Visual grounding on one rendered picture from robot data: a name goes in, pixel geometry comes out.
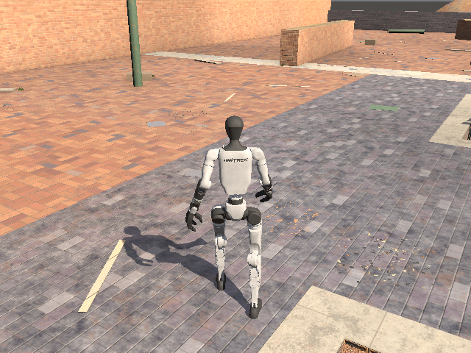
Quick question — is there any left robot hand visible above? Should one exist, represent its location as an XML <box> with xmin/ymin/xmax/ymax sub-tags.
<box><xmin>185</xmin><ymin>211</ymin><xmax>202</xmax><ymax>231</ymax></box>

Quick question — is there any robot head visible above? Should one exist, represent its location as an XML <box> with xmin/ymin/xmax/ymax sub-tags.
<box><xmin>222</xmin><ymin>115</ymin><xmax>247</xmax><ymax>151</ymax></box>

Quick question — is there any robot right upper arm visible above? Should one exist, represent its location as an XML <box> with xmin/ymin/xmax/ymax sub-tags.
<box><xmin>250</xmin><ymin>147</ymin><xmax>270</xmax><ymax>186</ymax></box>

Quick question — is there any robot left upper arm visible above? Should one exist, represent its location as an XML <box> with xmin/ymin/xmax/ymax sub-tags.
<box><xmin>199</xmin><ymin>148</ymin><xmax>220</xmax><ymax>190</ymax></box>

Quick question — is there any right robot shin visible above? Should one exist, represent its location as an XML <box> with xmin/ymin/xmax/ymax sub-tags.
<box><xmin>249</xmin><ymin>254</ymin><xmax>261</xmax><ymax>308</ymax></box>

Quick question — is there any right robot hand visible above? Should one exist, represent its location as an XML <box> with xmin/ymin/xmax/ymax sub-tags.
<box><xmin>255</xmin><ymin>190</ymin><xmax>272</xmax><ymax>202</ymax></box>

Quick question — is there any right robot forearm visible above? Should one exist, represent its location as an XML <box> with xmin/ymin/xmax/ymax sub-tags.
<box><xmin>262</xmin><ymin>175</ymin><xmax>272</xmax><ymax>195</ymax></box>

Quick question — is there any left robot forearm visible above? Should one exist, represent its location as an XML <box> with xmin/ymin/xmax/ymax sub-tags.
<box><xmin>188</xmin><ymin>179</ymin><xmax>206</xmax><ymax>214</ymax></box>

